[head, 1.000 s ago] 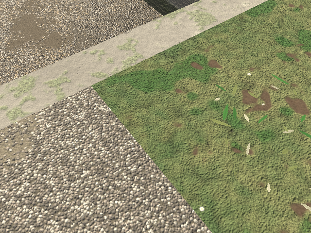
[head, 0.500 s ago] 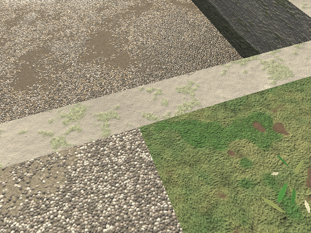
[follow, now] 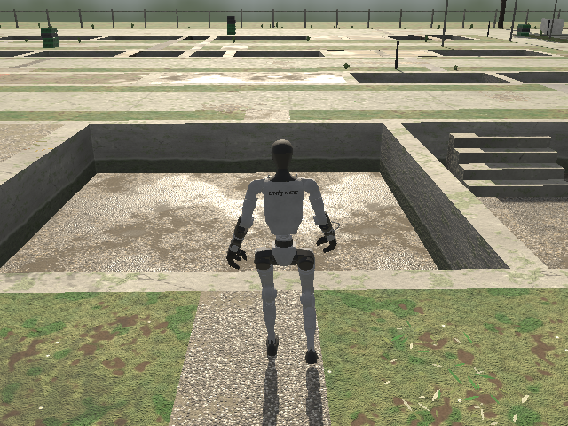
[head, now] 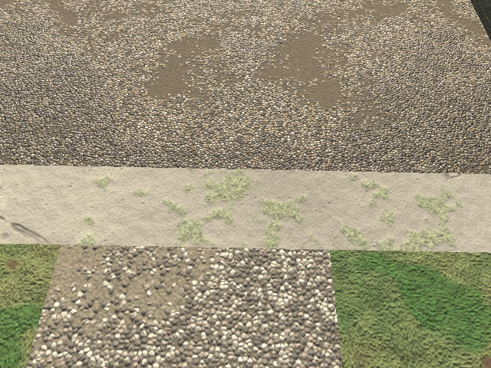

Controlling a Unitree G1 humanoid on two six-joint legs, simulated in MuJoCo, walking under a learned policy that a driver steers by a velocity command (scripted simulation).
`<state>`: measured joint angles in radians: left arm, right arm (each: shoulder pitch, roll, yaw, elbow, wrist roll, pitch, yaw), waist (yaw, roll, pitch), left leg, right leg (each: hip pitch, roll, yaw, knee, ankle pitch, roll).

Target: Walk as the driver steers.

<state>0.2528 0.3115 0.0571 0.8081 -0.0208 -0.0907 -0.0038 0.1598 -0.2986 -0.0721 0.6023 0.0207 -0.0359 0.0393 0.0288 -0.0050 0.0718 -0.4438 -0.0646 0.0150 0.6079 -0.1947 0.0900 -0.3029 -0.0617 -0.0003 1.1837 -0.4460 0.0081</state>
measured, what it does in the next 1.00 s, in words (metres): walks ahead, turning left: right foot, then left foot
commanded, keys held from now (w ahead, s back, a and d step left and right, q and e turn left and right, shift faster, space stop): w+q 0.34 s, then w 0.02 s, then no key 0.64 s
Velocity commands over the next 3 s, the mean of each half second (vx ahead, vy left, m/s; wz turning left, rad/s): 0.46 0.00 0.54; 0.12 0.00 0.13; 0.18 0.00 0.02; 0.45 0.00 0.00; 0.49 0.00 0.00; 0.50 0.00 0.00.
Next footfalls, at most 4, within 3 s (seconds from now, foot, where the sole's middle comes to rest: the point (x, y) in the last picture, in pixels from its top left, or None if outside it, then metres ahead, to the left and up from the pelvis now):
0.38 right None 0.41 -0.11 -0.76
0.76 left None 0.38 0.14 -0.76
1.62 left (188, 334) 0.51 0.19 -0.76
2.12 right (236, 220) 0.87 0.07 -0.76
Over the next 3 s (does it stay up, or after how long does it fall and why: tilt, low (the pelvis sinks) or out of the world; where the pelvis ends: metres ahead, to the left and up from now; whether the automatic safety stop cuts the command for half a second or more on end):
stays up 0.84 0.18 0.01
